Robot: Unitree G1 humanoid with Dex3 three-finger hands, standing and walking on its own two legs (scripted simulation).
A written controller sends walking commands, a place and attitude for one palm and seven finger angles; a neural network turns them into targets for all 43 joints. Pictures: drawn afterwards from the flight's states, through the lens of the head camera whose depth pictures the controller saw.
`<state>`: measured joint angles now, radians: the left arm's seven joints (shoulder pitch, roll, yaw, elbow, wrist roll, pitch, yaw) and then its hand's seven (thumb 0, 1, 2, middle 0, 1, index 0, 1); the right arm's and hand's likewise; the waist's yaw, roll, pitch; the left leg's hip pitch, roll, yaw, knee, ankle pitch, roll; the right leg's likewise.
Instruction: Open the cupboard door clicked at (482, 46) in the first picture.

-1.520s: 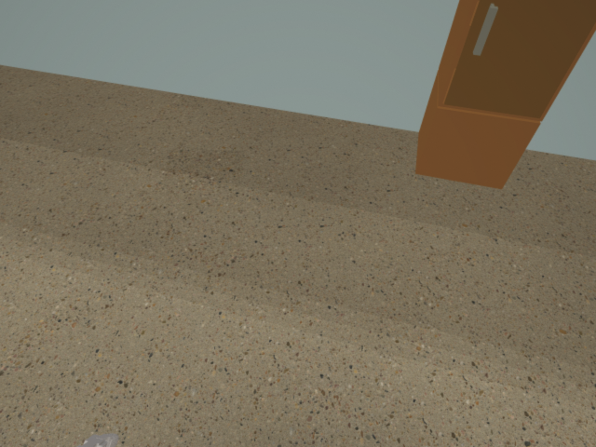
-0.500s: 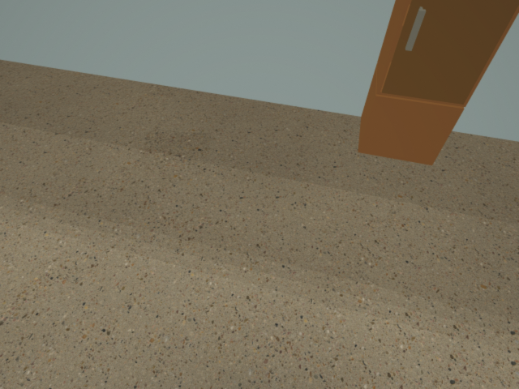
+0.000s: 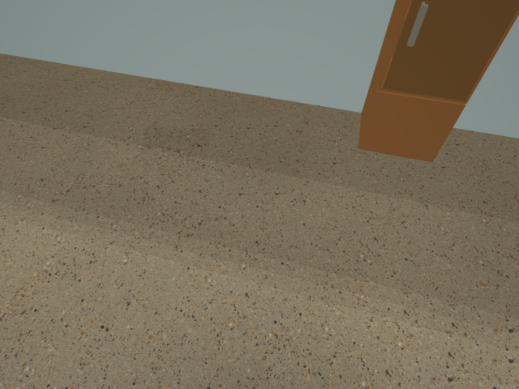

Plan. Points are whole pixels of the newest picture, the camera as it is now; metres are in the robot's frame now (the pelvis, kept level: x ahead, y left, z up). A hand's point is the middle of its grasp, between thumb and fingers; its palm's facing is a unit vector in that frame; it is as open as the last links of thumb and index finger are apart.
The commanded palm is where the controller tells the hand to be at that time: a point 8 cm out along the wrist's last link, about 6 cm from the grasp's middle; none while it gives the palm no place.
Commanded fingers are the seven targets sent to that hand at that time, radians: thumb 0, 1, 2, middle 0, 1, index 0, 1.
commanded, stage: walk to a spot facing it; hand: left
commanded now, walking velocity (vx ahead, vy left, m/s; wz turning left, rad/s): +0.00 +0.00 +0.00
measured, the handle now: (416, 24) +1.52 -0.58 -0.03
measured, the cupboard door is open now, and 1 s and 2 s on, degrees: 0 0 0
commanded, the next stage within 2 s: none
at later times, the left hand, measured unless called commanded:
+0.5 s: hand out of the picture +0.05 +0.16 -0.17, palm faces -0.14 -0.96 -0.26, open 7.4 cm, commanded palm none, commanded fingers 0.00 0.90 0.90 -0.20 -0.30 -0.20 -0.30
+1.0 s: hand (156, 363) +0.20 +0.21 -0.18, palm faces -0.38 -0.90 -0.19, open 7.4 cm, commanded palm none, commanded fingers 0.00 0.90 0.90 -0.20 -0.30 -0.20 -0.30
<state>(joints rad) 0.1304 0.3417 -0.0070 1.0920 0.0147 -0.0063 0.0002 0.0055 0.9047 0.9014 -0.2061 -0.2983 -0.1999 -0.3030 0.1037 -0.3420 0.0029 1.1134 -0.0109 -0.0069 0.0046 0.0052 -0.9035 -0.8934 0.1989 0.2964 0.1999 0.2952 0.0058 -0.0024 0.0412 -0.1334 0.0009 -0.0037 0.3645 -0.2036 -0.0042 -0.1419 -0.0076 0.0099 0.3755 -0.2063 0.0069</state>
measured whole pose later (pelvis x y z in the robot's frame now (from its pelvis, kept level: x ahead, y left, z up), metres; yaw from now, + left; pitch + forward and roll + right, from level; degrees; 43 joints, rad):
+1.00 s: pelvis +0.09 +0.03 +0.00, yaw -28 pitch +0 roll -2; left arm 0.32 0.27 0.10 0.99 0.04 0.03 -0.04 0.01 0.91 0.90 -0.20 -0.30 -0.20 -0.30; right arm 0.25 -0.18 -0.02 0.91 -0.02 -0.05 -0.01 0.00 -0.91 -0.89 0.20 0.30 0.20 0.29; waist 0.03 -0.05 -0.01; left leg -0.18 0.04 0.11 0.47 -0.30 0.04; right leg -0.48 0.03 0.03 1.03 -0.34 0.01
